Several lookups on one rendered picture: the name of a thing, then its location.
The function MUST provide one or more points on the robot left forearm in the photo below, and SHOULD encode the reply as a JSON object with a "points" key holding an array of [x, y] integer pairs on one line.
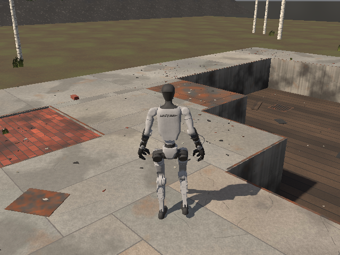
{"points": [[144, 140]]}

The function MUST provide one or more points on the robot right thigh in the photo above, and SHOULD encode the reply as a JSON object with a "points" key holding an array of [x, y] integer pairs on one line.
{"points": [[182, 154]]}

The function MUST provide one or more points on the robot right upper arm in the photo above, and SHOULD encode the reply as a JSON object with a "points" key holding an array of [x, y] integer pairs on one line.
{"points": [[188, 119]]}

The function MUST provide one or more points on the robot right forearm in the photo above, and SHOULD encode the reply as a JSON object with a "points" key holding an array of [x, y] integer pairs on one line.
{"points": [[196, 140]]}

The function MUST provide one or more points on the robot left hand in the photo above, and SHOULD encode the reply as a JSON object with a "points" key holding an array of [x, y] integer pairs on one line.
{"points": [[142, 151]]}

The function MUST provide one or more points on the robot right hand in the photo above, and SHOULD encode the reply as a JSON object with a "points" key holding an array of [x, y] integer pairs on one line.
{"points": [[201, 152]]}

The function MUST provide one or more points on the left robot foot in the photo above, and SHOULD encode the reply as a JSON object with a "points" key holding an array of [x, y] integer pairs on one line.
{"points": [[161, 214]]}

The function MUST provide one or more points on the robot left upper arm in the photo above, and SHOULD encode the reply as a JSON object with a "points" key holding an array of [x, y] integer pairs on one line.
{"points": [[149, 121]]}

